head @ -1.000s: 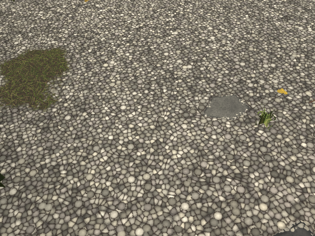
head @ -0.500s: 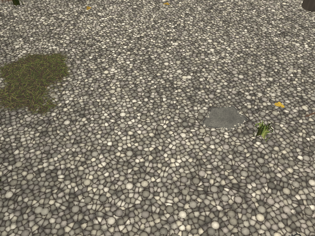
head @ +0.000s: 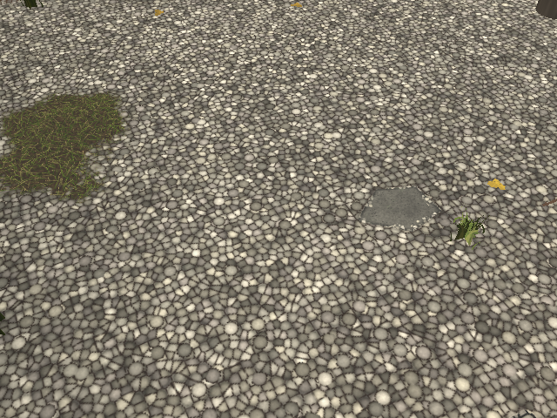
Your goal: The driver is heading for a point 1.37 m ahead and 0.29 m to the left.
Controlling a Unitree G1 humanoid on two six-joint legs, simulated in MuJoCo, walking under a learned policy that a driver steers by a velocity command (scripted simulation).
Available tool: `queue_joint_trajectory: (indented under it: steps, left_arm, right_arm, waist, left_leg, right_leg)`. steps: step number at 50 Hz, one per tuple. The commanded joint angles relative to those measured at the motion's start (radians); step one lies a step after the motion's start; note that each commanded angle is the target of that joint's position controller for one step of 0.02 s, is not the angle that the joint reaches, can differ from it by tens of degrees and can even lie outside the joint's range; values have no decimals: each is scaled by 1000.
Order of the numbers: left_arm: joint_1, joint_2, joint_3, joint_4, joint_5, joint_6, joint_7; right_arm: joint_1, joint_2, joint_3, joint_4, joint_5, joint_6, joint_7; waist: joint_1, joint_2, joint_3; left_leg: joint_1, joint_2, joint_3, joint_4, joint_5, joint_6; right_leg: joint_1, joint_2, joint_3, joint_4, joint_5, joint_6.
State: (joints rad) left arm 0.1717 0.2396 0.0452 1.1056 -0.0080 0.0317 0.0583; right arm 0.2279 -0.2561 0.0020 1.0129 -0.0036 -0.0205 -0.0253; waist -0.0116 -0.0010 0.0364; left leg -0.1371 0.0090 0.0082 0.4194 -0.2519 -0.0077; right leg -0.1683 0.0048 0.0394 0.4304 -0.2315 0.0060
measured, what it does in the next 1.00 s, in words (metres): walks ahead: left foot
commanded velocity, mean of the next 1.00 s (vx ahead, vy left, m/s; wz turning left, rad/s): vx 0.39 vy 0.00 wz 0.00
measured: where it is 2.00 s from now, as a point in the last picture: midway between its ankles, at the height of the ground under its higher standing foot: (278, 242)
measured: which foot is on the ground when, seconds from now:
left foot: down 0.00-0.24, up 0.26-0.64, down 0.66-1.00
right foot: down 0.00-0.68, up 0.70-1.00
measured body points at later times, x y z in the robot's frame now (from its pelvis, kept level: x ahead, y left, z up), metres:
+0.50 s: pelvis +0.14 -0.02 +0.00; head +0.16 -0.03 +0.45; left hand +0.02 +0.21 -0.13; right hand +0.32 -0.26 -0.12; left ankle +0.26 +0.12 -0.69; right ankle +0.01 -0.12 -0.74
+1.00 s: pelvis +0.42 +0.03 +0.01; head +0.44 +0.03 +0.45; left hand +0.58 +0.29 -0.11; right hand +0.42 -0.23 -0.13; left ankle +0.38 +0.11 -0.74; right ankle +0.60 -0.15 -0.68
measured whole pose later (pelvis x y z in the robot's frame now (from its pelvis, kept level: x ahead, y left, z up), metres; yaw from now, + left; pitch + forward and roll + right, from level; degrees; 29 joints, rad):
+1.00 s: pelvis +0.42 +0.03 +0.01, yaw +0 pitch +0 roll +2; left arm 0.11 0.27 0.06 0.91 0.00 -0.09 0.01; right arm 0.36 -0.24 -0.04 0.98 0.00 -0.09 0.01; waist -0.06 -0.03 0.01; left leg -0.05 -0.08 0.06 0.21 -0.17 0.07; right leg -0.69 -0.15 0.04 0.78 0.01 -0.01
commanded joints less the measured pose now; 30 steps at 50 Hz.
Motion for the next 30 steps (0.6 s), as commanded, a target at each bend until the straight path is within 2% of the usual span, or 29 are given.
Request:
queue_joint_trajectory:
  steps: [1, 2, 3, 4, 6, 8, 9, 10, 11, 12, 13, 14, 15, 16, 17, 18, 19, 20, 22, 24, 26, 28, 29, 30]
  left_arm:
    - [37, 107, 18, -11, -7, -5, 5]
    - [38, 109, 20, -15, -11, -7, 5]
    - [30, 108, 20, -25, -10, -14, 4]
    - [22, 101, 18, -35, -9, -28, 1]
    - [10, 70, 11, -49, -9, -64, -13]
    - [-4, 42, 5, -67, -14, -94, -32]
    - [8, 45, 5, -66, -19, -102, -39]
    - [58, 38, 5, -51, -26, -108, -43]
    - [155, 49, 12, -12, -30, -110, -42]
    - [266, 104, 30, 30, -27, -113, -39]
    - [396, 202, 56, 69, -29, -116, -45]
    - [434, 215, 54, 61, -11, -130, -58]
    - [380, 146, 32, 41, 3, -144, -60]
    - [344, 113, 23, 21, 4, -151, -64]
    - [320, 103, 16, 12, 0, -149, -68]
    - [312, 77, 4, 7, -2, -142, -69]
    - [319, 54, -5, 4, 1, -132, -66]
    - [323, 50, -8, -1, 2, -124, -60]
    - [291, 76, -10, -25, 5, -115, -43]
    - [286, 112, -7, -39, 12, -119, -33]
    - [334, 143, 2, -28, 2, -126, -31]
    - [345, 144, 7, -21, -13, -127, -31]
    - [339, 147, 11, -23, -13, -125, -32]
    - [327, 157, 15, -27, -8, -120, -32]
  right_arm:
    - [40, -119, -25, -23, 9, -4, -8]
    - [32, -130, -30, -31, 15, -3, -12]
    - [32, -135, -33, -39, 19, -6, -15]
    - [45, -141, -37, -42, 24, -15, -15]
    - [104, -166, -51, -32, 34, -35, -8]
    - [125, -202, -68, -28, 42, -41, -5]
    - [101, -196, -67, -41, 42, -40, -4]
    - [52, -188, -64, -60, 44, -38, 1]
    - [-14, -166, -58, -87, 46, -36, 6]
    - [-78, -117, -44, -121, 42, -43, 11]
    - [-101, -68, -33, -156, 20, -56, 14]
    - [-103, -84, -37, -171, 25, -74, 14]
    - [-64, -103, -44, -159, 45, -86, 26]
    - [-40, -96, -43, -146, 55, -94, 38]
    - [-58, -96, -47, -151, 49, -100, 45]
    - [-93, -100, -53, -161, 38, -101, 51]
    - [-107, -88, -54, -169, 32, -98, 60]
    - [-115, -69, -50, -174, 29, -93, 68]
    - [-186, -39, -38, -208, 24, -83, 76]
    - [-285, -14, -24, -247, 27, -81, 69]
    - [-329, -34, -25, -270, 32, -75, 63]
    - [-347, -61, -32, -288, 39, -74, 65]
    - [-338, -78, -40, -291, 38, -75, 67]
    - [-301, -99, -51, -286, 36, -77, 68]
  waist:
    - [5, 12, -13]
    - [8, 25, 24]
    - [5, 32, 75]
    - [-1, 41, 108]
    - [-19, 92, 112]
    - [-12, 167, 99]
    - [5, 158, 106]
    - [41, 157, 115]
    - [90, 128, 115]
    - [128, 19, 100]
    - [152, -221, 51]
    - [158, -252, 31]
    - [108, -131, 45]
    - [82, -97, 42]
    - [67, -67, 54]
    - [65, -57, 63]
    - [62, -71, 57]
    - [59, -82, 52]
    - [58, -79, 83]
    - [77, -81, 112]
    - [83, -111, 122]
    - [66, -112, 132]
    - [48, -110, 118]
    - [18, -117, 79]
  left_leg:
    - [-76, 10, -16, -80, -176, 27]
    - [-113, 17, -38, -81, -343, 49]
    - [-148, 39, -74, -93, -455, 71]
    - [-157, 71, -122, -108, -501, 94]
    - [-96, 162, -255, -161, -511, 148]
    - [-71, 282, -410, -257, -521, 212]
    - [-107, 288, -411, -265, -499, 214]
    - [-165, 262, -365, -241, -464, 194]
    - [-251, 196, -275, -182, -380, 154]
    - [-348, 95, -134, -8, -226, 93]
    - [-520, -34, 59, 337, -155, 23]
    - [-666, -52, -16, 590, -315, 23]
    - [-736, 0, -88, 742, -284, 48]
    - [-777, 32, -95, 788, -204, 72]
    - [-816, 65, -77, 782, -132, 82]
    - [-812, 91, -62, 752, -75, 81]
    - [-777, 103, -39, 721, -37, 71]
    - [-743, 104, -18, 684, 0, 56]
    - [-656, 89, 21, 527, 90, 22]
    - [-520, 52, 60, 326, 200, 8]
    - [-436, 29, 69, 228, 247, 17]
    - [-429, 28, 44, 154, 264, 47]
    - [-410, 22, 38, 129, 258, 65]
    - [-358, 5, 42, 125, 242, 83]
  right_leg:
    - [13, 2, -6, -32, -117, -40]
    - [-45, 13, -12, -15, -304, -51]
    - [-112, 9, -1, -7, -407, -64]
    - [-161, 1, 9, 8, -421, -74]
    - [-227, 0, -11, 94, -306, -71]
    - [-231, -2, -66, 211, -179, -66]
    - [-190, -13, -65, 197, -186, -79]
    - [-101, -10, -74, 107, -190, -96]
    - [53, 0, -69, -8, -143, -106]
    - [170, -68, 73, -82, -154, -130]
    - [339, -234, 368, -194, -187, -214]
    - [405, -367, 603, -241, -78, -302]
    - [419, -371, 547, -215, 0, -300]
    - [432, -340, 456, -211, 40, -273]
    - [432, -325, 379, -223, 102, -245]
    - [411, -300, 302, -235, 206, -216]
    - [379, -269, 239, -250, 264, -198]
    - [344, -248, 192, -267, 297, -194]
    - [218, -207, 110, -314, 306, -195]
    - [89, -166, 44, -351, 286, -180]
    - [74, -193, 43, -383, 285, -182]
    - [147, -227, 34, -364, 331, -170]
    - [193, -242, 27, -329, 416, -158]
    - [236, -252, 16, -266, 580, -144]
Next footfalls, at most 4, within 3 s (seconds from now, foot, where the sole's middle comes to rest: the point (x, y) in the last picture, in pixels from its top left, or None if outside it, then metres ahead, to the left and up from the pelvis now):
0.66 left None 0.42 0.11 -0.78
1.20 right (335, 336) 0.73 -0.12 -0.78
1.76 left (238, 253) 1.01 0.14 -0.78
2.24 right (262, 174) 1.35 0.07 -0.78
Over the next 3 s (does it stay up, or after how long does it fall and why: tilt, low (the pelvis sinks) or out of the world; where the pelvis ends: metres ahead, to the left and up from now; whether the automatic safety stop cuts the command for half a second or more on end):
stays up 1.33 0.23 -0.01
